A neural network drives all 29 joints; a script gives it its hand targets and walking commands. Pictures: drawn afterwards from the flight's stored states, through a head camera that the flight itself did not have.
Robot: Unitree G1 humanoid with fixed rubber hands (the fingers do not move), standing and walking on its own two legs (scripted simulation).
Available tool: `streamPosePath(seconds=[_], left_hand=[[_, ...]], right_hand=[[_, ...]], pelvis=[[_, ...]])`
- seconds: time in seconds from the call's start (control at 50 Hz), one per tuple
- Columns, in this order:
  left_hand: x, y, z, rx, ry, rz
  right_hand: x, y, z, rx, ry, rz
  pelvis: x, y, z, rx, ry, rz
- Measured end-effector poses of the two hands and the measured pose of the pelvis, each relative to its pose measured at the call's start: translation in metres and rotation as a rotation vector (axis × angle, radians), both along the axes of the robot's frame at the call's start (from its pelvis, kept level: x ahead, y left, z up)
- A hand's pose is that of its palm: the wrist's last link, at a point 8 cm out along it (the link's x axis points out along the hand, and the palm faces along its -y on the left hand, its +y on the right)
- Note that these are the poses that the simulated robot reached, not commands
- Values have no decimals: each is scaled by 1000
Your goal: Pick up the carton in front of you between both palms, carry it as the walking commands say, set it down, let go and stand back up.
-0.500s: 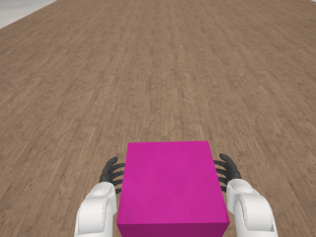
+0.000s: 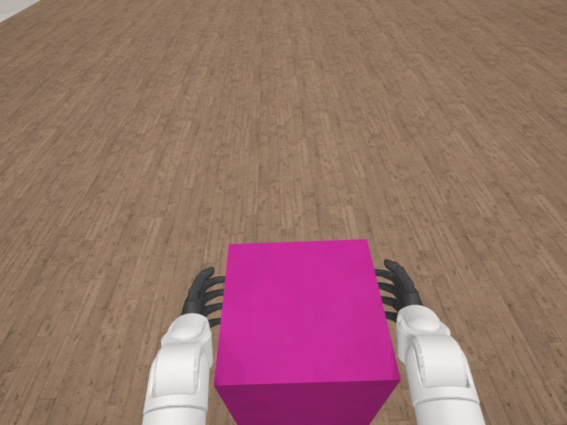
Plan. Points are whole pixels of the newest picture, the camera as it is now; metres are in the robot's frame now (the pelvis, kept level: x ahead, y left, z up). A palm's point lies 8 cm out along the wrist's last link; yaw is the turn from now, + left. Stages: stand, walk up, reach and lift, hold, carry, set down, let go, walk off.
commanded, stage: hold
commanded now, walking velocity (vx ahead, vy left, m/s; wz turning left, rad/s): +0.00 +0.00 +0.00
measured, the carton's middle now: (301, 339) +0.28 +0.01 -0.05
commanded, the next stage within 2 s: set down in 0.14 s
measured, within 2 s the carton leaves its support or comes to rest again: neither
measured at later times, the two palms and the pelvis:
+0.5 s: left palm (202, 307) +0.31 +0.16 +0.00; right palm (396, 304) +0.31 -0.14 +0.00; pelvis -0.03 +0.03 -0.02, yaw -1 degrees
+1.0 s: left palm (231, 331) +0.37 +0.15 -0.20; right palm (374, 328) +0.37 -0.15 -0.20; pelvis -0.05 +0.02 -0.13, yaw +0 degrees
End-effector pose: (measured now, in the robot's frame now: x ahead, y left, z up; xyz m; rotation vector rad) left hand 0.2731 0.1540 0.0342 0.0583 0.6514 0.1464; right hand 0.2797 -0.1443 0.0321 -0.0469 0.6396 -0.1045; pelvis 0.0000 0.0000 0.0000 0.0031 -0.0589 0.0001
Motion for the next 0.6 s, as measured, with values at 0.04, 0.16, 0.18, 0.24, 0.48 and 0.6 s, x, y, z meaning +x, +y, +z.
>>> streamPosePath(seconds=[0.04, 0.16, 0.18, 0.24, 0.48, 0.6], left_hand=[[1, -3, 1, -1, 11, -17], [4, -5, 4, -7, 13, -52], [4, -4, 5, -9, 12, -53], [5, 0, 6, -19, 14, -48], [35, 4, -24, -51, 47, 0], [50, 5, -77, -28, 69, -1]], right_hand=[[-4, -3, 0, 2, 11, -19], [-12, -5, 6, 2, 13, -59], [-13, -4, 7, 2, 12, -61], [-11, 0, 8, 8, 15, -66], [25, 4, -22, 42, 47, -63], [43, 5, -75, 8, 70, -27]], pelvis=[[-1, 2, 0, -1, -19, -7], [-7, 10, -1, -3, -60, -22], [-8, 11, -1, -4, -65, -24], [-13, 15, -2, -5, -81, -26], [-33, 29, -18, -1, -38, -13], [-42, 30, -31, 5, 121, -15]])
